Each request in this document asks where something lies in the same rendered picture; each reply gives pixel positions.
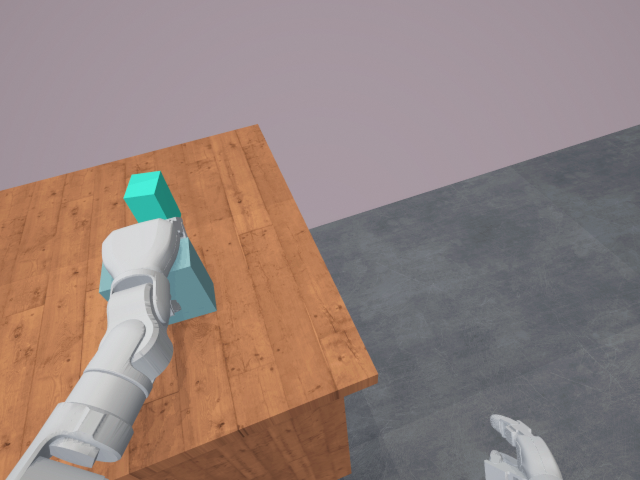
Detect sponge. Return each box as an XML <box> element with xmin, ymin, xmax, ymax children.
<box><xmin>99</xmin><ymin>237</ymin><xmax>217</xmax><ymax>325</ymax></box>

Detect left robot forearm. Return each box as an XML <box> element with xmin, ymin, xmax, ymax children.
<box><xmin>6</xmin><ymin>269</ymin><xmax>173</xmax><ymax>480</ymax></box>

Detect left robot upper arm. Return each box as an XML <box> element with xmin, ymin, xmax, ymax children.
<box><xmin>20</xmin><ymin>456</ymin><xmax>109</xmax><ymax>480</ymax></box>

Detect left robot hand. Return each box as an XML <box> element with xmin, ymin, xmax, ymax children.
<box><xmin>102</xmin><ymin>217</ymin><xmax>188</xmax><ymax>317</ymax></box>

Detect right robot hand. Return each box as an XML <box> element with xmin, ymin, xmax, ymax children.
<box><xmin>484</xmin><ymin>414</ymin><xmax>563</xmax><ymax>480</ymax></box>

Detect table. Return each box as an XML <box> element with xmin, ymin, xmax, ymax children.
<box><xmin>0</xmin><ymin>124</ymin><xmax>378</xmax><ymax>480</ymax></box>

